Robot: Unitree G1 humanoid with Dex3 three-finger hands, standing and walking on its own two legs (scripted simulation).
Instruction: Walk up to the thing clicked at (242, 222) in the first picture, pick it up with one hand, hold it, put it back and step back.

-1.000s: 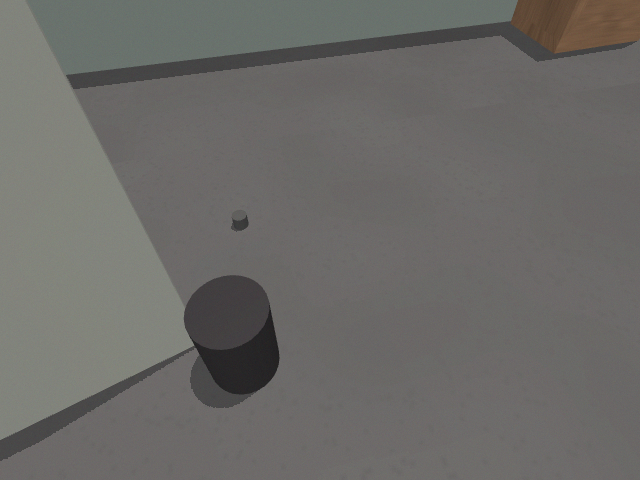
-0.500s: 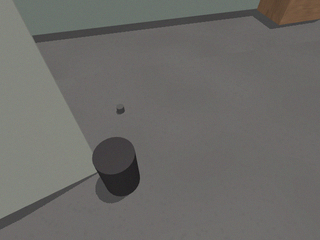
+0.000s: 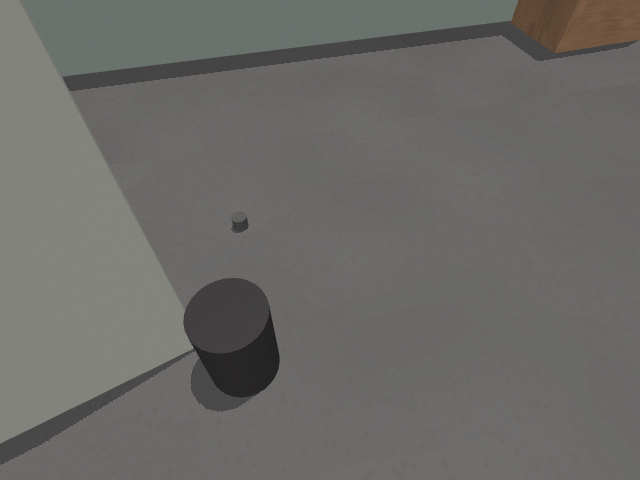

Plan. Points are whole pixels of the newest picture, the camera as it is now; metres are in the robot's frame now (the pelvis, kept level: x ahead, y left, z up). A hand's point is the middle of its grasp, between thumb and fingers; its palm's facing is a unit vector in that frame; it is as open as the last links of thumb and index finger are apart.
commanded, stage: stand
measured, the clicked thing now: (240, 221) +1.20 +0.36 -0.75
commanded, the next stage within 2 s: walk up in 0.12 s
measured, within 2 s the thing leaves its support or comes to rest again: neither
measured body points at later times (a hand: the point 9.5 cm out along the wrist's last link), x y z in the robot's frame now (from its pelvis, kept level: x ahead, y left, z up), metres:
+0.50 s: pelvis -0.03 +0.07 -0.01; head +0.02 +0.09 +0.43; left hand +0.13 +0.35 -0.15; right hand -0.01 -0.27 -0.10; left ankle +0.01 +0.16 -0.75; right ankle -0.06 -0.08 -0.69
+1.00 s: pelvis -0.03 +0.05 -0.02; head -0.01 +0.03 +0.43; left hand +0.21 +0.26 -0.12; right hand -0.15 -0.25 -0.14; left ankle +0.05 +0.15 -0.72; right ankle -0.08 -0.06 -0.75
